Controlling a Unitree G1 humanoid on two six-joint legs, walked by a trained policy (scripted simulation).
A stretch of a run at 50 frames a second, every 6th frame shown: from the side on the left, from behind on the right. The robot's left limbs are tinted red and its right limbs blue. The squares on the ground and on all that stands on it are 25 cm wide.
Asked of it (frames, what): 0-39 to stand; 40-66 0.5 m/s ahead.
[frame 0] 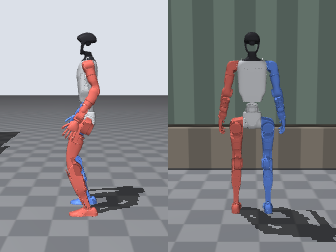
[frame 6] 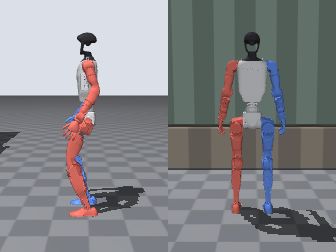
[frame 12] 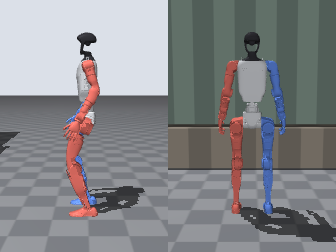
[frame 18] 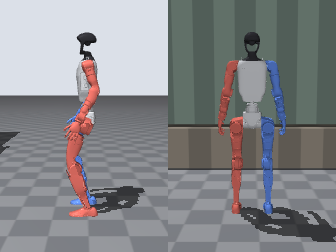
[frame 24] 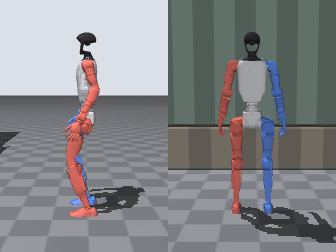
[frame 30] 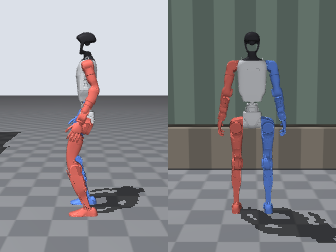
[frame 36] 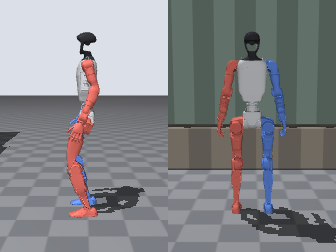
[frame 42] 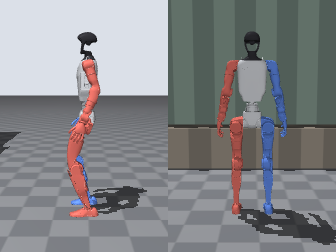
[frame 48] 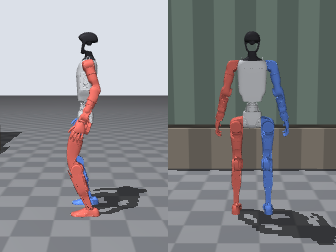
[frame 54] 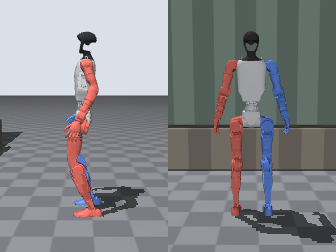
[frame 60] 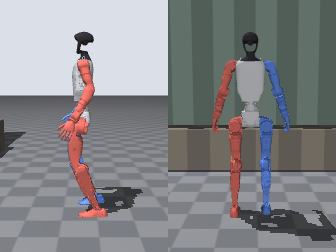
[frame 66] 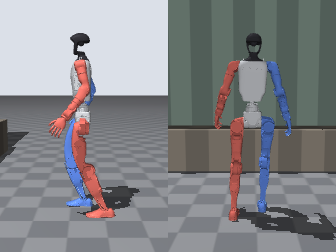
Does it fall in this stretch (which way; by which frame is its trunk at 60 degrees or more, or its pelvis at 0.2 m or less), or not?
no
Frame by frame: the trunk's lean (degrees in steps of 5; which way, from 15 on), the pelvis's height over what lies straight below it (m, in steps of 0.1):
0: 0, 0.8
6: 0, 0.8
12: 0, 0.8
18: 0, 0.8
24: 0, 0.8
30: 0, 0.8
36: 0, 0.8
42: 0, 0.8
48: 5, 0.8
54: 5, 0.8
60: 0, 0.8
66: 0, 0.8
